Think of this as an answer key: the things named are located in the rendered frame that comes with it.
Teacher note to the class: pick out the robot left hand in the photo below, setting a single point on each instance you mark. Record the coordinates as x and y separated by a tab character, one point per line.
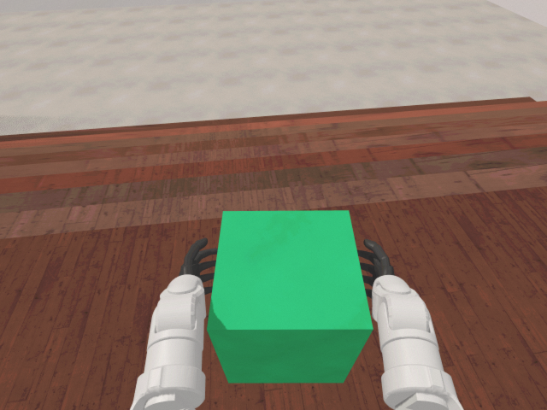
193	267

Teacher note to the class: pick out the left robot forearm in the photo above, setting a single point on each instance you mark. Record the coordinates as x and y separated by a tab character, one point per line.
173	377

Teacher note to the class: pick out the right robot forearm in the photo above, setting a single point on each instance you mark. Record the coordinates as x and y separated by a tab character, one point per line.
414	376

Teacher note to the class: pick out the carton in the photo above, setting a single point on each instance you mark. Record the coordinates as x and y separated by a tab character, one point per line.
288	303

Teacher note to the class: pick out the robot right hand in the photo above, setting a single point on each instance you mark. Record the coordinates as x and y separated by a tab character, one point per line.
381	264

